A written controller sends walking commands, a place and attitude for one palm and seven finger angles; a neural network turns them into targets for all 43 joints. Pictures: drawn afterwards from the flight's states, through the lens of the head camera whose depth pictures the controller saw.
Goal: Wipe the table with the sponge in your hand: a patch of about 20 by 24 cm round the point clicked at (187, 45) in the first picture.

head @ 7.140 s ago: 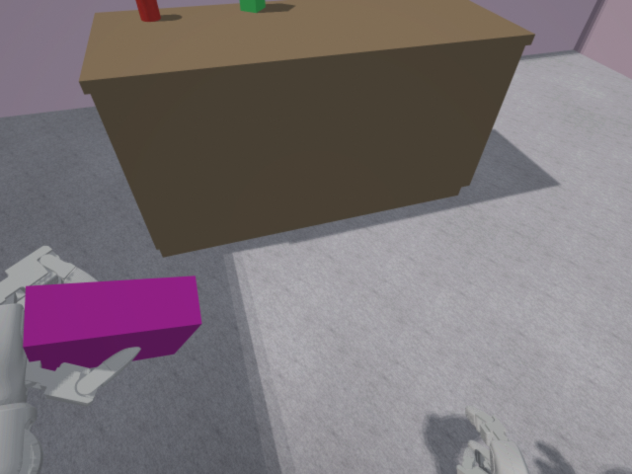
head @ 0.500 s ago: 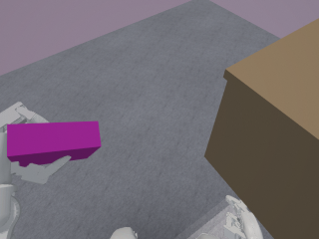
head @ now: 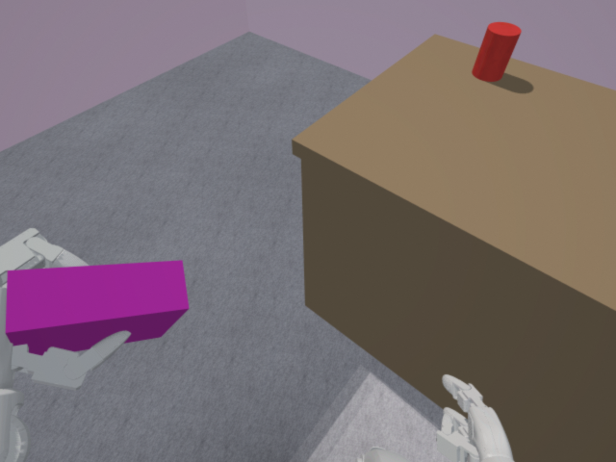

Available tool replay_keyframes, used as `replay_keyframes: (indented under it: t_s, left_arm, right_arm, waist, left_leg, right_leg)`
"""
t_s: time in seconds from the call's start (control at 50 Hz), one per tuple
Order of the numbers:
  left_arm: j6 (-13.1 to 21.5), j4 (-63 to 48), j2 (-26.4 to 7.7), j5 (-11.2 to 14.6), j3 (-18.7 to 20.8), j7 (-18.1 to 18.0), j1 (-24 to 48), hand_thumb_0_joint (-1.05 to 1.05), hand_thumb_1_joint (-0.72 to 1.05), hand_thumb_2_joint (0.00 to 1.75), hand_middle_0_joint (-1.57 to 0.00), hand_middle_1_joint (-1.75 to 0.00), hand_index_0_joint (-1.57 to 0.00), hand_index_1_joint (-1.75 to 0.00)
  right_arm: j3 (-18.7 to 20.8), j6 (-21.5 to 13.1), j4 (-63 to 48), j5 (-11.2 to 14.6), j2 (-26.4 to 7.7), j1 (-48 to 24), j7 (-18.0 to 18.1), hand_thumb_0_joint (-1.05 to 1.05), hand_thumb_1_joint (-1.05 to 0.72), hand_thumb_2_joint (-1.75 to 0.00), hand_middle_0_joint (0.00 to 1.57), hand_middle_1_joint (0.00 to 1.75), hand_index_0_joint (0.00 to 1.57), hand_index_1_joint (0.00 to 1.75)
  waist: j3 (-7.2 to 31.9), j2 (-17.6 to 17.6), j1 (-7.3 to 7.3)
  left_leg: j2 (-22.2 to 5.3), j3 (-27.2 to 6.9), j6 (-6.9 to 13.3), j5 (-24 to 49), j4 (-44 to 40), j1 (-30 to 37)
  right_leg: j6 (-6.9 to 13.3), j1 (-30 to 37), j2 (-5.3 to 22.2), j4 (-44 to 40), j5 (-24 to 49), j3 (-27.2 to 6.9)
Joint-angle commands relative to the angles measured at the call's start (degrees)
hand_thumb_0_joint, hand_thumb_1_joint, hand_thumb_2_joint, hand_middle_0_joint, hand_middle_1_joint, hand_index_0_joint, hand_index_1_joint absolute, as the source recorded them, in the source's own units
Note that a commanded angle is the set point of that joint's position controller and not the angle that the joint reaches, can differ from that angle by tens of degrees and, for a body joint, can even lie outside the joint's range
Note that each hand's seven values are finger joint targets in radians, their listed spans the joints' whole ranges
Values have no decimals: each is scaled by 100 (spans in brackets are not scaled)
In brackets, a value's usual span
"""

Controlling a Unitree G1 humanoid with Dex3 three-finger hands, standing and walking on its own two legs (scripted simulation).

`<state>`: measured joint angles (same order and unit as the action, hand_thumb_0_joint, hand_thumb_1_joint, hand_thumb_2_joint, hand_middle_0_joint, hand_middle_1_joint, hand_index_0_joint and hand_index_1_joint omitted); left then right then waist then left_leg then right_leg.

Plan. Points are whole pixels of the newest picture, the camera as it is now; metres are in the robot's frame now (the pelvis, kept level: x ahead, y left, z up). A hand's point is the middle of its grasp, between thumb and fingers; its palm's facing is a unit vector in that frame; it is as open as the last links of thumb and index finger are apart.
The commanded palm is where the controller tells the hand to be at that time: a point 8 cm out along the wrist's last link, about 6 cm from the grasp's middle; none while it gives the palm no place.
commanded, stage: turn to face it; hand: left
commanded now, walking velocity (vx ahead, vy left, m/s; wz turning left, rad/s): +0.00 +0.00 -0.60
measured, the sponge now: (126, 307) +0.22 +0.21 +0.14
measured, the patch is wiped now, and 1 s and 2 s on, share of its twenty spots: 0.00 0.00 0.00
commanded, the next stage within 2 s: take the last steps up to it in 1.52 s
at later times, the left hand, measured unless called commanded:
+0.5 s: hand (246, 316) +0.21 +0.08 +0.19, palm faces +0.12 -0.85 -0.52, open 9.2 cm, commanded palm +0.17 +0.14 +0.19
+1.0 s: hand (382, 424) +0.14 -0.03 +0.17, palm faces -0.06 -0.88 -0.46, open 9.2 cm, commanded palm +0.11 +0.04 +0.19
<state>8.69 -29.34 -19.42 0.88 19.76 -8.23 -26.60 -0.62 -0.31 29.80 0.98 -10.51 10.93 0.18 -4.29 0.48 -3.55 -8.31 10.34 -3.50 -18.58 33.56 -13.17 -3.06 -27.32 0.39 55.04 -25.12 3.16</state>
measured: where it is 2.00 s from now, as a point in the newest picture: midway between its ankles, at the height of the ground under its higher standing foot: outside the picture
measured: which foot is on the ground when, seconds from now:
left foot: down 0.00-0.10, up 0.12-0.68, down 0.70-0.96, up 0.98-1.00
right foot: up 0.00-0.06, down 0.08-0.70, up 0.72-0.94, down 0.96-1.00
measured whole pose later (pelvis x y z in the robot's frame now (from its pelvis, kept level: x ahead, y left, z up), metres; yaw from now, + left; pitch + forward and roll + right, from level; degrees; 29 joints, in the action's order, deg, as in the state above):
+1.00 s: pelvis -0.18 -0.11 -0.02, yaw -33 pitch -2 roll -1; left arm 10.4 -27.6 -20.1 1.2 20.2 -8.3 -20.3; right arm -1.6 -2.6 32.6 1.2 -10.5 12.5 -0.1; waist -8.6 5.0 -3.1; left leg -13.6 5.1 -5.8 -27.7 49.4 -17.7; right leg 0.3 -21.9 0.1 41.9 -17.7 3.4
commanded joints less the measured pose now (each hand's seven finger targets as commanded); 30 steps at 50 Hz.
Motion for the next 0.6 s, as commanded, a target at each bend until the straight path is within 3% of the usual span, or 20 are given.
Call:
replay_keyframes:
  t_s: [0.0,0.04,0.06,0.08,0.1,0.12,0.14,0.16,0.2,0.24,0.28,0.32,0.38,0.42,0.52,0.56,0.58]
  left_arm:
    - [499,-1586,-1147,38,451,-82,1095,0,10,130,-120,-160,-120,-160]
    - [454,-1308,-1313,23,661,-88,985,0,10,130,-120,-160,-120,-160]
    - [470,-1282,-1303,48,718,-86,1003,0,10,130,-120,-160,-120,-160]
    - [513,-1202,-1635,65,1024,-130,882,0,10,130,-120,-160,-120,-160]
    - [527,-1128,-1854,146,1367,-178,719,0,10,130,-120,-160,-120,-160]
    - [454,-1229,-1752,242,1337,-141,515,0,10,130,-120,-160,-120,-160]
    - [468,-1228,-1810,275,1534,-130,20,0,10,130,-120,-160,-120,-160]
    - [534,-1180,-1650,340,1564,-131,-468,0,10,130,-120,-160,-120,-160]
    - [652,-1328,-1460,359,1534,-148,-702,0,10,130,-120,-160,-120,-160]
    - [714,-1551,-1431,383,1440,-159,-635,0,10,130,-120,-160,-120,-160]
    - [739,-1600,-1505,385,1476,-194,-719,0,10,130,-120,-160,-120,-160]
    - [685,-1387,-1453,391,1428,-204,-794,0,10,130,-120,-160,-120,-160]
    - [626,-1363,-1409,386,1269,-203,-549,0,10,130,-120,-160,-120,-160]
    - [551,-1189,-1348,375,1149,-195,-445,0,10,130,-120,-160,-120,-160]
    - [471,-996,-1267,295,879,-138,-64,0,10,130,-120,-160,-120,-160]
    - [487,-1103,-1280,268,807,-104,132,0,10,130,-120,-160,-120,-160]
    - [492,-1145,-1275,238,756,-73,237,0,10,130,-120,-160,-120,-160]
  right_arm:
    - [350,-499,-789,4,-943,-243,27,0,-90,-90,20,30,20,30]
    - [363,-537,-762,6,-919,-111,9,0,-90,-90,20,30,20,30]
    - [354,-544,-763,30,-825,-87,-21,0,-90,-90,20,30,20,30]
    - [309,-537,-837,27,-636,-248,14,0,-90,-90,20,30,20,30]
    - [212,-506,-874,-49,-585,-544,62,0,-90,-90,20,30,20,30]
    - [334,-416,-836,13,-641,-587,48,0,-90,-90,20,30,20,30]
    - [307,-321,-856,-7,-611,-614,17,0,-90,-90,20,30,20,30]
    - [173,-196,-772,-53,-415,-615,-6,0,-90,-90,20,30,20,30]
    - [161,1,-679,-57,-420,-623,-59,0,-90,-90,20,30,20,30]
    - [212,66,-725,-26,-523,-719,-46,0,-90,-90,20,30,20,30]
    - [334,94,-731,-30,-674,-707,-9,0,-90,-90,20,30,20,30]
    - [386,153,-704,-34,-752,-689,20,0,-90,-90,20,30,20,30]
    - [393,211,-738,0,-827,-642,30,0,-90,-90,20,30,20,30]
    - [408,264,-743,5,-874,-640,54,0,-90,-90,20,30,20,30]
    - [401,419,-804,-7,-929,-589,52,0,-90,-90,20,30,20,30]
    - [391,436,-848,0,-902,-588,35,0,-90,-90,20,30,20,30]
    - [386,458,-872,-20,-897,-509,22,0,-90,-90,20,30,20,30]
  waist:
    - [400,1530,240]
    - [575,1073,202]
    - [701,334,231]
    - [736,-1201,184]
    - [914,-1898,104]
    - [1129,-1739,166]
    - [1260,-1112,159]
    - [1516,-636,173]
    - [1782,-378,260]
    - [1858,-405,271]
    - [1844,-384,238]
    - [1690,-354,198]
    - [1601,-512,193]
    - [1481,-604,161]
    - [1247,-682,124]
    - [1235,-697,86]
    - [1216,-740,135]
  left_leg:
    - [-1323,-220,574,1793,-786,-143]
    - [-1040,-46,336,1208,94,-290]
    - [-695,60,151,737,993,-345]
    - [27,40,-88,-1173,2220,-1274]
    - [391,-514,-165,-2006,3372,-1935]
    - [327,-1171,-147,-1549,3876,-1701]
    - [252,-1266,-171,-1258,3947,-1916]
    - [244,-1289,-201,-923,3985,-2204]
    - [332,-1200,-259,-618,3875,-2402]
    - [350,-1204,-266,-613,3441,-2246]
    - [419,-1225,-220,-612,3046,-2046]
    - [526,-1213,-175,-610,2736,-1848]
    - [576,-1174,-121,-700,2076,-1537]
    - [696,-1121,-75,-745,1795,-1267]
    - [920,-965,53,-966,1022,-732]
    - [980,-886,150,-1083,454,-324]
    - [1014,-805,201,-1110,197,-78]
  right_leg:
    - [-86,857,52,-1280,87,396]
    - [-6,1549,-33,-2256,928,433]
    - [216,1722,352,-2838,1740,-118]
    - [754,2100,1232,-3186,3855,-1800]
    - [1213,2106,1951,-3388,5071,-2882]
    - [1034,1860,1825,-3538,4387,-3068]
    - [1101,2212,1732,-3310,4288,-3007]
    - [1248,2779,1492,-2942,4578,-2554]
    - [1186,3224,1288,-2874,4859,-2084]
    - [1162,3286,1287,-2971,4864,-2047]
    - [1157,3071,1257,-3171,4497,-2289]
    - [1014,2730,1120,-3406,3844,-2469]
    - [1009,2410,1126,-3698,2871,-2655]
    - [878,1986,1017,-3990,1943,-2836]
    - [596,1376,797,-4556,399,-3051]
    - [578,1169,692,-4664,294,-3078]
    - [526,966,653,-4767,55,-3049]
